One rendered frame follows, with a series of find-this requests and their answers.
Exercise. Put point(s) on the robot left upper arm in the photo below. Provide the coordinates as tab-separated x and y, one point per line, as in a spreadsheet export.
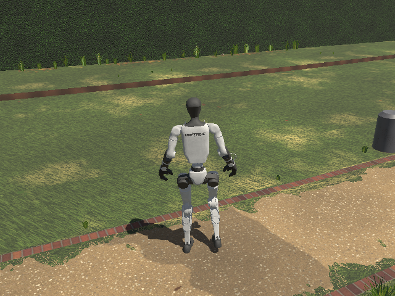
176	131

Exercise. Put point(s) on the robot right hand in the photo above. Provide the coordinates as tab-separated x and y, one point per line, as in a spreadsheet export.
234	169

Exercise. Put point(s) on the robot left forearm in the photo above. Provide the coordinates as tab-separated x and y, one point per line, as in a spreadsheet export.
166	162

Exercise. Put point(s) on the robot right upper arm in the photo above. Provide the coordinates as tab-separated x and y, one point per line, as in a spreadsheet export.
214	129

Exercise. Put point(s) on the robot right forearm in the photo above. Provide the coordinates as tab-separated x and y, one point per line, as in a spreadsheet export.
228	159

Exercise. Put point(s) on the robot right shin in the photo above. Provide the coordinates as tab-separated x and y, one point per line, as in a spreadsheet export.
215	218

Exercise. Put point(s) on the robot left hand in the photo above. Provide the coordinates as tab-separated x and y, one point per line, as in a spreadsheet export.
161	173

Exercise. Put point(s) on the robot head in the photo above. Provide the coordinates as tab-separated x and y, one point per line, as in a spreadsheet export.
193	106

